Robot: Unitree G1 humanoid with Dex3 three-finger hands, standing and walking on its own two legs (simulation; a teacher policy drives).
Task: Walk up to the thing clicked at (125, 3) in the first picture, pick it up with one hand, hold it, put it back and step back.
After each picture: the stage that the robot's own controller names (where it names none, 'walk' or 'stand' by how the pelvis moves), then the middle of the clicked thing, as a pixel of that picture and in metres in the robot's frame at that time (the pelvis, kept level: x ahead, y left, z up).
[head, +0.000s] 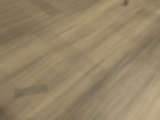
stand; (126, 1) +2.21 -0.73 -0.72
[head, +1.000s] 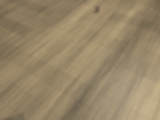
walk; (97, 8) +2.17 -0.16 -0.69
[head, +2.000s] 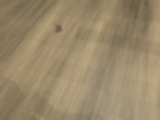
walk; (59, 26) +1.57 +0.30 -0.72
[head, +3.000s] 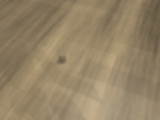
walk; (62, 57) +1.05 +0.23 -0.71
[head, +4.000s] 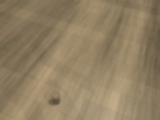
walk; (56, 98) +0.65 +0.18 -0.70
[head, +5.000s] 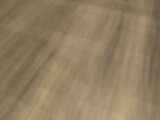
stand; out of the picture +0.40 +0.20 -0.70
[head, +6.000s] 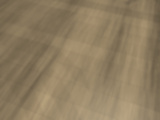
stand; out of the picture +0.37 +0.19 -0.72
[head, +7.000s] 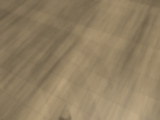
stand; (66, 116) +0.45 +0.19 -0.72
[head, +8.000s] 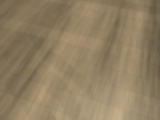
stand; out of the picture +0.44 +0.21 -0.69
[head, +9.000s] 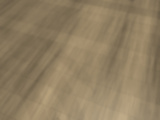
stand; out of the picture +0.44 +0.20 -0.73
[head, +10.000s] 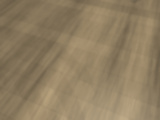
stand; out of the picture +0.43 +0.19 -0.73
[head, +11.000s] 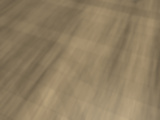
stand; out of the picture +0.42 +0.19 -0.73
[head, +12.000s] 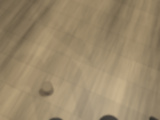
go down; (48, 89) +0.46 +0.19 -0.57
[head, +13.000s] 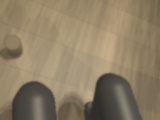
go down; (14, 47) +0.51 +0.23 -0.30
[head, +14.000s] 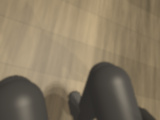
close in; out of the picture +0.50 +0.25 -0.25
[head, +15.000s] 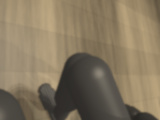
close; out of the picture +0.49 +0.29 -0.23
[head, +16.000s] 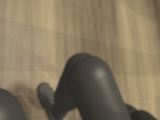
lift; out of the picture +0.48 +0.28 -0.24
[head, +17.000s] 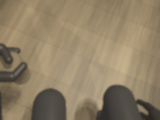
lift; (15, 69) +0.37 +0.22 -0.08
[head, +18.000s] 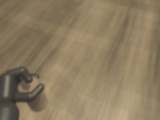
hold; (34, 95) +0.32 +0.17 +0.00
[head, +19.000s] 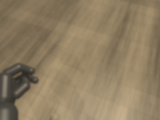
hold; out of the picture +0.41 +0.18 -0.70
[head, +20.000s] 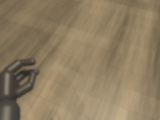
hold; out of the picture +0.42 +0.18 -0.70
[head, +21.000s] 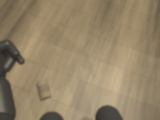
crouch; (44, 89) +0.44 +0.18 -0.55
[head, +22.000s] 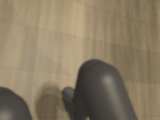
lower; out of the picture +0.47 +0.24 -0.28
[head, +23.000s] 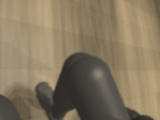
lower; out of the picture +0.45 +0.28 -0.26
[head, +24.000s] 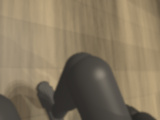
lower; out of the picture +0.45 +0.28 -0.27
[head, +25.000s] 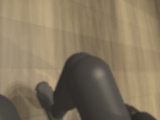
lower; out of the picture +0.45 +0.28 -0.27
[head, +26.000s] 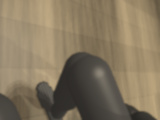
lower; out of the picture +0.45 +0.29 -0.27
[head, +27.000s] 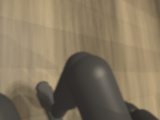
open; out of the picture +0.45 +0.29 -0.27
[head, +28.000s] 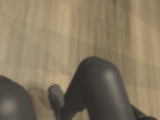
stand; out of the picture +0.46 +0.27 -0.27
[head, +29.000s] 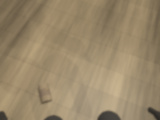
stand; (45, 93) +0.44 +0.19 -0.58
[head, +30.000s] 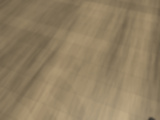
stand; out of the picture +0.40 +0.19 -0.69
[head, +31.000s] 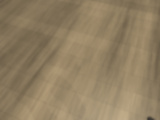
stand; out of the picture +0.41 +0.19 -0.69
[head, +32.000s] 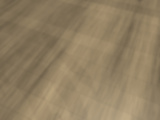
stand; out of the picture +0.42 +0.17 -0.73
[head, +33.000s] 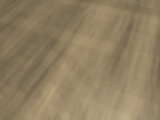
stand; out of the picture +0.41 +0.19 -0.75
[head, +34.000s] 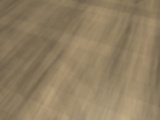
stand; out of the picture +0.40 +0.19 -0.75
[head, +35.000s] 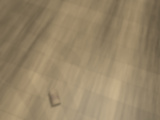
walk; (54, 97) +0.49 +0.15 -0.73
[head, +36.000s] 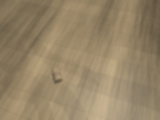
walk; (57, 75) +0.76 +0.25 -0.72
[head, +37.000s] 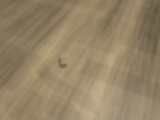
stand; (62, 61) +1.06 +0.18 -0.73
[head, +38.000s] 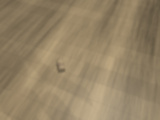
stand; (61, 65) +1.01 +0.18 -0.75
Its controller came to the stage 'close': yes
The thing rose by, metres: 0.68
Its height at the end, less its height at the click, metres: -0.02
